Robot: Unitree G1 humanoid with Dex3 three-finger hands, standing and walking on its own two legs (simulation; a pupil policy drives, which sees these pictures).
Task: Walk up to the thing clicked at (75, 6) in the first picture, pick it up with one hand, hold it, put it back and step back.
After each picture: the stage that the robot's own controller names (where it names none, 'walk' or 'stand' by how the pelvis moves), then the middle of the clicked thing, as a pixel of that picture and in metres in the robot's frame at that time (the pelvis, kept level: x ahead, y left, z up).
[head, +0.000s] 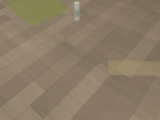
stand; (76, 11) +1.92 +0.09 -0.66
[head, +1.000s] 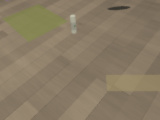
walk; (73, 24) +1.78 +0.26 -0.65
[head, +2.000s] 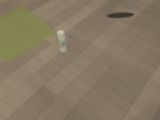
walk; (62, 41) +1.21 +0.32 -0.65
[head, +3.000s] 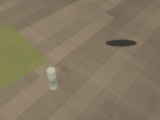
walk; (52, 78) +0.77 +0.27 -0.63
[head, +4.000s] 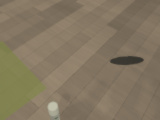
walk; (54, 113) +0.50 +0.18 -0.64
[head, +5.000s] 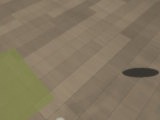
stand; out of the picture +0.40 +0.16 -0.65
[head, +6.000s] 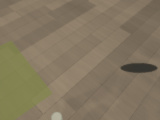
stand; out of the picture +0.40 +0.17 -0.65
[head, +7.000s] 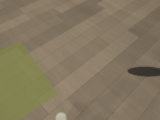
stand; out of the picture +0.41 +0.16 -0.65
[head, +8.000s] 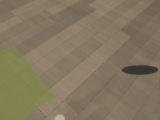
stand; out of the picture +0.41 +0.16 -0.66
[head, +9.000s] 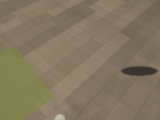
stand; out of the picture +0.42 +0.15 -0.66
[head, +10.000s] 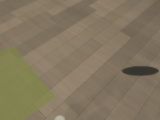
stand; out of the picture +0.41 +0.16 -0.66
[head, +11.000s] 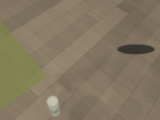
go down; (54, 106) +0.42 +0.16 -0.60
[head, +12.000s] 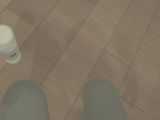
go down; (8, 47) +0.46 +0.25 -0.24
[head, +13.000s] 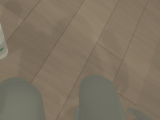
close in; out of the picture +0.45 +0.26 -0.21
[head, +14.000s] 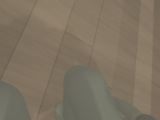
close; out of the picture +0.43 +0.30 -0.16
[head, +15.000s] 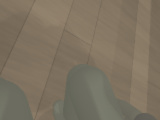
lift; out of the picture +0.40 +0.30 -0.16
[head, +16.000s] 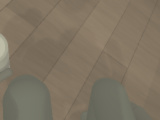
lift; out of the picture +0.34 +0.27 -0.06
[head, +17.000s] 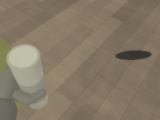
hold; (32, 82) +0.32 +0.16 +0.08
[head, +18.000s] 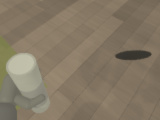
hold; (32, 87) +0.31 +0.17 +0.04
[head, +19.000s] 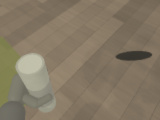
hold; (40, 87) +0.32 +0.15 +0.03
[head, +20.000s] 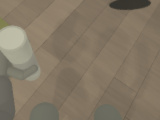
crouch; (23, 59) +0.40 +0.19 -0.03
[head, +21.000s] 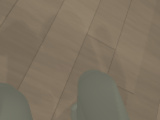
lower; out of the picture +0.46 +0.29 -0.11
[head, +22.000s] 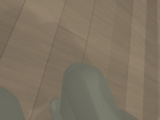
lower; out of the picture +0.44 +0.32 -0.17
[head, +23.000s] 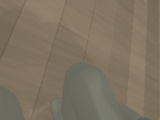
lower; out of the picture +0.44 +0.32 -0.17
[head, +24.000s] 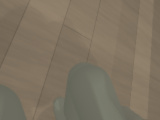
lower; out of the picture +0.43 +0.32 -0.17
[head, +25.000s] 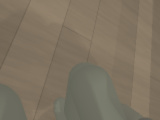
rest; out of the picture +0.42 +0.32 -0.16
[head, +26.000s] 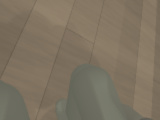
withdraw; out of the picture +0.42 +0.29 -0.17
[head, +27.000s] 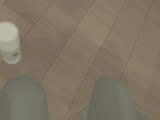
stand; (9, 46) +0.44 +0.26 -0.21
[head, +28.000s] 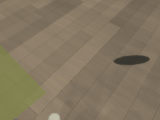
stand; out of the picture +0.40 +0.16 -0.58
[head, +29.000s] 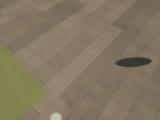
stand; out of the picture +0.41 +0.17 -0.60
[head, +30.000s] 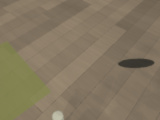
stand; out of the picture +0.41 +0.16 -0.61
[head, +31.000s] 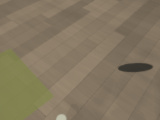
stand; out of the picture +0.43 +0.15 -0.65
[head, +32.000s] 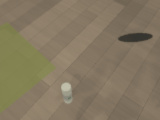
walk; (67, 93) +0.53 +0.13 -0.64
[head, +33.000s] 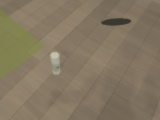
walk; (55, 64) +0.80 +0.18 -0.64
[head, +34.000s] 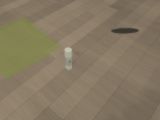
stand; (68, 58) +1.06 +0.17 -0.64
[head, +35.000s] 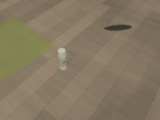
stand; (62, 59) +1.03 +0.20 -0.66
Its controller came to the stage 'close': yes
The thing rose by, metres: 0.68
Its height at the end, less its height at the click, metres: +0.00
